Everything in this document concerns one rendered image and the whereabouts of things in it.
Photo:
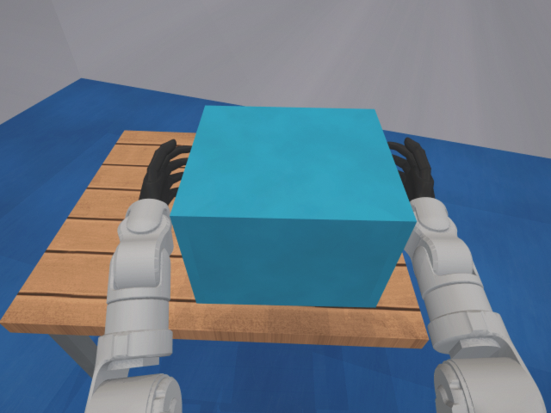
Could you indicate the robot right forearm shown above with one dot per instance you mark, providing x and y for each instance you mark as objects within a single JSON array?
[{"x": 462, "y": 323}]

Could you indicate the robot left forearm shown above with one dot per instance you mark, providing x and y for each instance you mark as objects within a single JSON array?
[{"x": 137, "y": 319}]

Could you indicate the carton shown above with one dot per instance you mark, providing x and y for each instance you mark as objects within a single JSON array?
[{"x": 290, "y": 206}]

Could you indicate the robot right upper arm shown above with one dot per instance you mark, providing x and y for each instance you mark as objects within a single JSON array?
[{"x": 484, "y": 385}]

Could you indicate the left robot hand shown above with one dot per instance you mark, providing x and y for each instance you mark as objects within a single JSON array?
[{"x": 158, "y": 180}]

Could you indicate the right robot hand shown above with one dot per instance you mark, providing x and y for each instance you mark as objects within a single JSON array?
[{"x": 417, "y": 179}]

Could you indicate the table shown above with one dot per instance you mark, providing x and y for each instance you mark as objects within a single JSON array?
[{"x": 65, "y": 296}]

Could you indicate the robot left upper arm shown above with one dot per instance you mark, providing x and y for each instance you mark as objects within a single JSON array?
[{"x": 153, "y": 393}]

